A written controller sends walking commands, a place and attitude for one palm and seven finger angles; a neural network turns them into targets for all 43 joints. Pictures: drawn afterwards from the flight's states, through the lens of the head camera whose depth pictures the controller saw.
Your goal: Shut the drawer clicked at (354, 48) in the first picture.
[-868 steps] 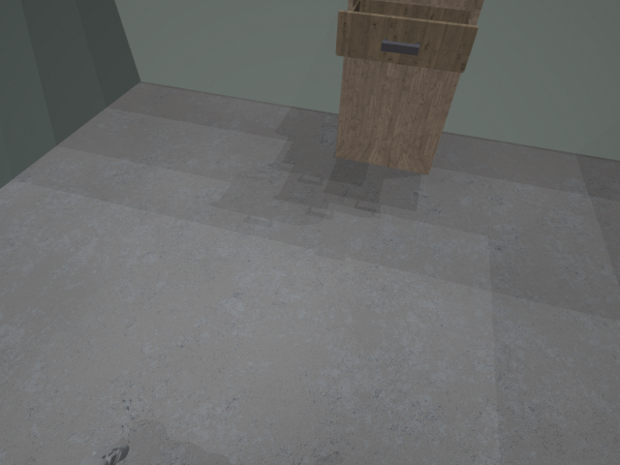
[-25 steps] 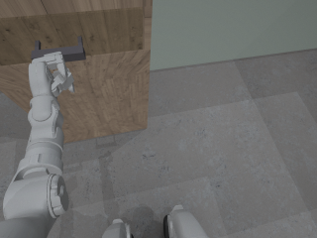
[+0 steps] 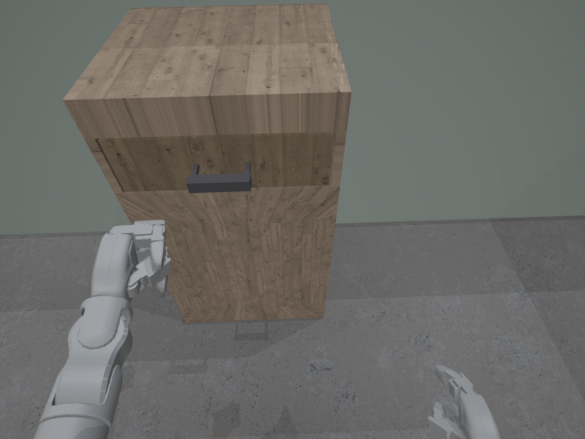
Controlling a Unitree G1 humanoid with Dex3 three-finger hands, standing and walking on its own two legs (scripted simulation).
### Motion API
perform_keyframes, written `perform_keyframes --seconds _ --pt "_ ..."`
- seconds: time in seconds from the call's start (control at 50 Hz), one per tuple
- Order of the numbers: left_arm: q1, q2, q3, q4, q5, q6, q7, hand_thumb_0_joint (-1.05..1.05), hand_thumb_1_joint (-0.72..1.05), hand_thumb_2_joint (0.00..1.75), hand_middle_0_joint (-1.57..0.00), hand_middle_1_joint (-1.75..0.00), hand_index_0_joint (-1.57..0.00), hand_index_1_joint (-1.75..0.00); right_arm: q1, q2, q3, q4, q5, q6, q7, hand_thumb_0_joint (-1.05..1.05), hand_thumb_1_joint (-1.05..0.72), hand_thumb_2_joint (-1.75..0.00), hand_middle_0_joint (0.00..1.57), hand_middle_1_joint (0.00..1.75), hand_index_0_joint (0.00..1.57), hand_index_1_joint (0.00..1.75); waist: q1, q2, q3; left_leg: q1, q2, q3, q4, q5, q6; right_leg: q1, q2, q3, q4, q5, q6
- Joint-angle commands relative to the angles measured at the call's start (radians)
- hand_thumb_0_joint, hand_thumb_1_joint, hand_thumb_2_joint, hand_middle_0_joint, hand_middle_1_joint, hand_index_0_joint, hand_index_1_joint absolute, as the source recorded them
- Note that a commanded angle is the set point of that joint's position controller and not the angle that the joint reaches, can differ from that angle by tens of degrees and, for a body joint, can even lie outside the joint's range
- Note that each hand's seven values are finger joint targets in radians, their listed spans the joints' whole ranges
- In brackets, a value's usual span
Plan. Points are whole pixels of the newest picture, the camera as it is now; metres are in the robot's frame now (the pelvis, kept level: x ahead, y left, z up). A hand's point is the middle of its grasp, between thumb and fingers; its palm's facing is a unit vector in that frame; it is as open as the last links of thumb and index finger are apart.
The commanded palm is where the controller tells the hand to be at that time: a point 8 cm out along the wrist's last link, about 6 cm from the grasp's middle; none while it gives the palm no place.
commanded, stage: draw the hand back to the body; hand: left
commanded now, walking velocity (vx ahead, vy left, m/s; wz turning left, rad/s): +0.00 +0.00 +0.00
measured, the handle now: (220, 175) +0.60 +0.18 -0.01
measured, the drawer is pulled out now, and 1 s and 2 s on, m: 0.00 0.00 0.00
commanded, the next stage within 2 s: step back with the hand held close in 0.72 s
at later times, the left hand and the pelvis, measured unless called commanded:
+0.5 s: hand (49, 336) +0.18 +0.23 +0.17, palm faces +0.38 -0.85 -0.36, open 3.3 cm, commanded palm +0.13 +0.28 +0.19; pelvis -0.01 +0.00 +0.02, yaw +0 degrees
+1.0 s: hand (30, 340) +0.18 +0.24 +0.18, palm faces +0.39 -0.81 -0.44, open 3.3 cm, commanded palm +0.11 +0.28 +0.19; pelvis -0.02 +0.00 +0.02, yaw +0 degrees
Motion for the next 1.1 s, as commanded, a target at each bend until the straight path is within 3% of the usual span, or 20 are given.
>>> perform_keyframes --seconds 0.0,0.06,0.12,0.18,0.24,0.36,0.4,0.52,0.56,0.62,0.68,0.74,0.82,0.84,0.86,0.88,0.92,0.96,1.08 --pt "-0.175 0.155 0.068 -0.302 0.013 -0.016 0.056 0.0 0.9 0.9 -1.4 -1.6 -1.4 -1.6 -0.093 -0.107 -0.017 -0.132 -0.006 -0.047 -0.037 0.0 -0.9 -0.9 0.2 0.3 0.2 0.3 0.007 -0.027 -0.122 0.085 0.013 -0.016 -0.169 0.341 0.009 0.244 -0.003 0.013 -0.126 0.29 -0.026" --pt "-0.133 0.155 0.07 -0.375 0.018 -0.005 0.067 0.0 0.9 0.9 -1.4 -1.6 -1.4 -1.6 -0.11 -0.105 -0.007 -0.125 -0.013 -0.065 -0.045 0.0 -0.9 -0.9 0.2 0.3 0.2 0.3 0.015 0.011 -0.096 0.137 0.012 -0.027 -0.216 0.322 0.008 0.272 0.0 0.01 -0.167 0.252 -0.03" --pt "-0.052 0.16 0.083 -0.429 0.018 0.004 0.073 0.0 0.9 0.9 -1.4 -1.6 -1.4 -1.6 -0.123 -0.106 -0.002 -0.115 -0.023 -0.083 -0.048 0.0 -0.9 -0.9 0.2 0.3 0.2 0.3 0.025 -0.014 -0.068 0.163 0.012 -0.031 -0.247 0.33 0.009 0.304 0.003 0.006 -0.202 0.255 -0.03" --pt "0.006 0.172 0.111 -0.522 0.02 -0.001 0.079 0.0 0.9 0.9 -1.4 -1.6 -1.4 -1.6 -0.134 -0.1 0.0 -0.109 -0.029 -0.1 -0.048 0.0 -0.9 -0.9 0.2 0.3 0.2 0.3 0.031 0.012 -0.056 0.187 0.012 -0.033 -0.275 0.332 0.006 0.333 0.002 0.007 -0.225 0.254 -0.031" --pt "0.103 0.198 0.158 -0.58 0.019 -0.002 0.083 0.0 0.9 0.9 -1.4 -1.6 -1.4 -1.6 -0.145 -0.097 -0.001 -0.101 -0.038 -0.114 -0.047 0.0 -0.9 -0.9 0.2 0.3 0.2 0.3 0.045 -0.004 -0.029 0.189 0.011 -0.03 -0.287 0.344 0.009 0.358 0.001 0.011 -0.245 0.263 -0.03" --pt "0.29 0.196 0.207 -0.734 0.02 -0.014 0.086 0.0 0.9 0.9 -1.4 -1.6 -1.4 -1.6 -0.147 -0.09 -0.008 -0.091 -0.046 -0.143 -0.038 0.0 -0.9 -0.9 0.2 0.3 0.2 0.3 0.055 0.048 -0.002 0.201 0.013 -0.028 -0.293 0.368 0.004 0.373 0.0 0.012 -0.258 0.274 -0.029" --pt "0.355 0.209 0.235 -0.772 0.02 -0.019 0.089 0.0 0.9 0.9 -1.4 -1.6 -1.4 -1.6 -0.142 -0.091 -0.013 -0.089 -0.048 -0.156 -0.037 0.0 -0.9 -0.9 0.2 0.3 0.2 0.3 0.06 0.018 -0.001 0.198 0.015 -0.027 -0.289 0.377 0.006 0.376 0.001 0.01 -0.258 0.283 -0.027" --pt "0.511 0.245 0.316 -0.854 0.021 -0.036 0.096 0.0 0.9 0.9 -1.4 -1.6 -1.4 -1.6 -0.138 -0.09 -0.025 -0.089 -0.046 -0.189 -0.044 0.0 -0.9 -0.9 0.2 0.3 0.2 0.3 0.077 0.008 0.027 0.193 0.017 -0.025 -0.283 0.358 0.006 0.365 0.009 0.019 -0.277 0.268 -0.028" --pt "0.489 0.199 0.269 -0.824 0.025 -0.037 0.093 0.0 0.9 0.9 -1.4 -1.6 -1.4 -1.6 -0.128 -0.09 -0.024 -0.076 -0.046 -0.192 -0.044 0.0 -0.9 -0.9 0.2 0.3 0.2 0.3 0.058 0.004 0.081 0.188 0.017 -0.02 -0.285 0.324 0.008 0.324 0.004 0.018 -0.283 0.23 -0.023" --pt "0.441 0.177 0.24 -0.789 0.033 -0.035 0.095 0.0 0.9 0.9 -1.4 -1.6 -1.4 -1.6 -0.124 -0.099 -0.028 -0.062 -0.045 -0.198 -0.05 0.0 -0.9 -0.9 0.2 0.3 0.2 0.3 0.046 -0.006 0.143 0.18 0.017 -0.028 -0.293 0.259 0.013 0.276 0.007 0.019 -0.308 0.149 -0.024" --pt "0.431 0.201 0.262 -0.795 0.035 -0.042 0.104 0.0 0.9 0.9 -1.4 -1.6 -1.4 -1.6 -0.119 -0.097 -0.029 -0.062 -0.048 -0.205 -0.058 0.0 -0.9 -0.9 0.2 0.3 0.2 0.3 0.058 -0.018 0.088 0.198 0.014 -0.028 -0.289 0.25 0.02 0.298 0.0 0.021 -0.298 0.134 -0.022" --pt "0.437 0.221 0.28 -0.831 0.034 -0.048 0.109 0.0 0.9 0.9 -1.4 -1.6 -1.4 -1.6 -0.124 -0.093 -0.025 -0.065 -0.052 -0.218 -0.06 0.0 -0.9 -0.9 0.2 0.3 0.2 0.3 0.07 0.014 0.029 0.207 0.012 -0.03 -0.29 0.279 0.016 0.344 -0.005 0.027 -0.286 0.172 -0.023" --pt "0.458 0.233 0.297 -0.846 0.036 -0.046 0.113 0.0 0.9 0.9 -1.4 -1.6 -1.4 -1.6 -0.127 -0.09 -0.024 -0.058 -0.056 -0.23 -0.06 0.0 -0.9 -0.9 0.2 0.3 0.2 0.3 0.076 0.039 0.016 0.211 0.009 -0.024 -0.282 0.341 0.008 0.37 0.0 0.029 -0.284 0.251 -0.026" --pt "0.375 0.329 0.417 -0.889 0.037 -0.092 0.117 0.0 0.9 0.9 -1.4 -1.6 -1.4 -1.6 -0.119 -0.12 -0.035 -0.083 -0.055 -0.198 -0.052 0.0 -0.9 -0.9 0.2 0.3 0.2 0.3 0.015 0.0 0.13 0.117 0.02 -0.04 -0.254 0.266 0.028 0.251 -0.054 0.159 -0.346 0.283 -0.032" --pt "0.483 0.258 0.375 -0.787 0.042 -0.094 0.111 0.0 0.9 0.9 -1.4 -1.6 -1.4 -1.6 -0.11 -0.1 -0.041 -0.061 -0.058 -0.176 -0.049 0.0 -0.9 -0.9 0.2 0.3 0.2 0.3 0.014 -0.055 0.116 0.128 0.019 -0.051 -0.235 0.253 0.026 0.236 -0.083 0.159 -0.359 0.257 -0.039" --pt "0.521 0.224 0.335 -0.771 0.045 -0.094 0.105 0.0 0.9 0.9 -1.4 -1.6 -1.4 -1.6 -0.114 -0.103 -0.044 -0.067 -0.059 -0.161 -0.043 0.0 -0.9 -0.9 0.2 0.3 0.2 0.3 0.01 -0.05 0.119 0.143 0.018 -0.045 -0.227 0.268 0.025 0.215 -0.088 0.165 -0.371 0.255 -0.04" --pt "0.535 0.214 0.327 -0.795 0.047 -0.11 0.104 0.0 0.9 0.9 -1.4 -1.6 -1.4 -1.6 -0.122 -0.109 -0.051 -0.074 -0.063 -0.145 -0.041 0.0 -0.9 -0.9 0.2 0.3 0.2 0.3 0.008 -0.019 0.086 0.128 0.021 -0.048 -0.239 0.314 0.02 0.234 -0.086 0.136 -0.345 0.303 -0.038" --pt "0.599 0.202 0.321 -0.787 0.046 -0.12 0.104 0.0 0.9 0.9 -1.4 -1.6 -1.4 -1.6 -0.113 -0.111 -0.059 -0.081 -0.06 -0.126 -0.037 0.0 -0.9 -0.9 0.2 0.3 0.2 0.3 0.006 -0.006 0.01 0.127 0.034 -0.049 -0.251 0.39 0.019 0.291 -0.078 0.102 -0.292 0.388 -0.029" --pt "0.68 0.26 0.379 -0.856 0.037 -0.133 0.116 0.0 0.9 0.9 -1.4 -1.6 -1.4 -1.6 -0.122 -0.107 -0.079 -0.122 -0.045 -0.09 -0.041 0.0 -0.9 -0.9 0.2 0.3 0.2 0.3 0.014 -0.035 -0.131 0.106 0.051 -0.056 -0.243 0.558 0.015 0.37 -0.063 0.057 -0.19 0.561 -0.005"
